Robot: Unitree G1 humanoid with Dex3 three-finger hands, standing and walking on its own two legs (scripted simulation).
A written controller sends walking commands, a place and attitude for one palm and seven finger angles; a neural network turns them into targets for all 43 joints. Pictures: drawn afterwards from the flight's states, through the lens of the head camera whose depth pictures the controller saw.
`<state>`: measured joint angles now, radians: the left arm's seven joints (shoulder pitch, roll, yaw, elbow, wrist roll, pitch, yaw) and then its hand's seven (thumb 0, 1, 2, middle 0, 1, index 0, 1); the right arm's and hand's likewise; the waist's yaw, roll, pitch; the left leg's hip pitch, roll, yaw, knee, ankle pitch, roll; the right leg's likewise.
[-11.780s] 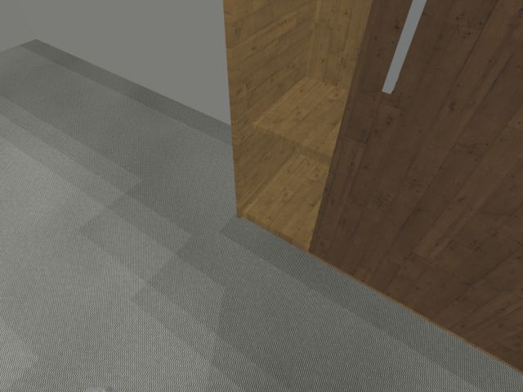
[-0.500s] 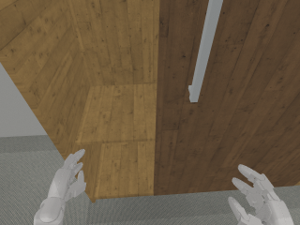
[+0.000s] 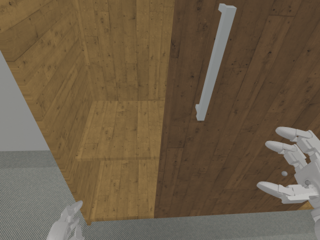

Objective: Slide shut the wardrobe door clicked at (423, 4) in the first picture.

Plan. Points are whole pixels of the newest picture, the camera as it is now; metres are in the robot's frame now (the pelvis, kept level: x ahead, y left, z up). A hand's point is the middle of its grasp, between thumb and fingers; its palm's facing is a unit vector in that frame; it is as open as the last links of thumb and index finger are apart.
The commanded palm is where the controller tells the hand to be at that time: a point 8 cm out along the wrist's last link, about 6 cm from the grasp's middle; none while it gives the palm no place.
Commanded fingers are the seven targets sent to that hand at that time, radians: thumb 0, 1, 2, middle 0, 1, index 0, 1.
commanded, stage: raise the hand with hooked fingers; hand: right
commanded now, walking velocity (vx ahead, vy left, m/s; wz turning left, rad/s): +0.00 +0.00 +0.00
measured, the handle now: (209, 70) +0.44 -0.10 +0.26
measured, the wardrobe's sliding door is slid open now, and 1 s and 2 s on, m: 0.37 0.37 0.37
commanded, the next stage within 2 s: move the hooked fingers beside the handle in 1.10 s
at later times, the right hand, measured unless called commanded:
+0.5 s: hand (313, 131) +0.25 -0.25 +0.25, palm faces +0.01 +0.98 -0.21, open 13.9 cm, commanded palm +0.22 -0.31 +0.27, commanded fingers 0.00 0.50 -0.30 0.30 1.20 0.30 1.20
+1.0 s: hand out of the picture +0.26 -0.28 +0.32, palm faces +0.04 +0.97 -0.22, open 13.9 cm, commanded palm +0.25 -0.32 +0.29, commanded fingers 0.00 0.50 -0.30 0.30 1.20 0.30 1.20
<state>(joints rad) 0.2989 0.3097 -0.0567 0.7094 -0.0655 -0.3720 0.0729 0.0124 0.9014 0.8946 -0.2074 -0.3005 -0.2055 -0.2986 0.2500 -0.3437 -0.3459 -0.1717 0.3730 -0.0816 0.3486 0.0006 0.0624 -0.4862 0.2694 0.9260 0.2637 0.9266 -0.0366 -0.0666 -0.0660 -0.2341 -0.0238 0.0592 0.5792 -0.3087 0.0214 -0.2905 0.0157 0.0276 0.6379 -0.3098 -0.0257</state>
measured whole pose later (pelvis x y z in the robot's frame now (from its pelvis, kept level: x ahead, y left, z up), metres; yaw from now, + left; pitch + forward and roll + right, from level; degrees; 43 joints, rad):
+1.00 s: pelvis +0.01 +0.00 +0.01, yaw +0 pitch -5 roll +1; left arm 0.20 0.30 -0.11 0.67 -0.07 -0.23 0.06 0.01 0.90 0.89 -0.20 -0.30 -0.20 -0.30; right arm -0.26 -0.61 -0.57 -0.05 0.38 0.27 0.51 -0.02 0.49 -0.30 0.31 1.20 0.31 1.21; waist -0.05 -0.06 -0.08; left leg -0.11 -0.01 0.05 0.45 -0.26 0.02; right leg -0.15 0.03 0.02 0.50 -0.26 -0.03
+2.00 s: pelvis +0.00 +0.01 +0.01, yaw +0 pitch -3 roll +0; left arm 0.18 0.35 -0.09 0.68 -0.10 -0.17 0.07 0.01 0.90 0.89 -0.21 -0.30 -0.20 -0.30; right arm -0.30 -0.45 -0.34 0.03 0.31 0.36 0.45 -0.01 0.49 -0.30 0.30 1.20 0.29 1.20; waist -0.05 -0.09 0.01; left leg -0.16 -0.01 0.06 0.46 -0.25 0.03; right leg -0.19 0.03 0.03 0.47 -0.22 -0.02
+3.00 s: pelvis +0.02 +0.00 +0.02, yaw +1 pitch -2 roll +0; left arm 0.18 0.28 -0.09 0.73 -0.10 -0.10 0.06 0.01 0.90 0.89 -0.21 -0.30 -0.20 -0.30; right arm -0.72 -0.43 -0.29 0.38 0.26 0.36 0.24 -0.01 0.50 -0.30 0.34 1.23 0.30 1.20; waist -0.02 -0.07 -0.09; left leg -0.13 -0.01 0.04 0.41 -0.25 0.02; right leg -0.16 0.03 0.01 0.43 -0.23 -0.03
